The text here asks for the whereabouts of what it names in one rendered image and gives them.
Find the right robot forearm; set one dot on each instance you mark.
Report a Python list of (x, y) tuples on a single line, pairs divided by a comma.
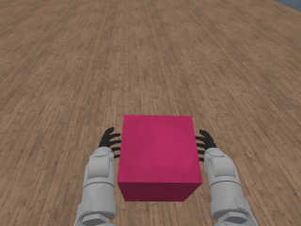
[(228, 201)]

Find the left robot forearm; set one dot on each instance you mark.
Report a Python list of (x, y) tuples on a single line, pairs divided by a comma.
[(97, 205)]

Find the carton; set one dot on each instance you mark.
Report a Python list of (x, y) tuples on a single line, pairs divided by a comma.
[(158, 159)]

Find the robot right hand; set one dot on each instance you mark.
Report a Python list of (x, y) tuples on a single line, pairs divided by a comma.
[(209, 143)]

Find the robot left hand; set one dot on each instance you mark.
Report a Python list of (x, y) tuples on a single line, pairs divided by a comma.
[(106, 143)]

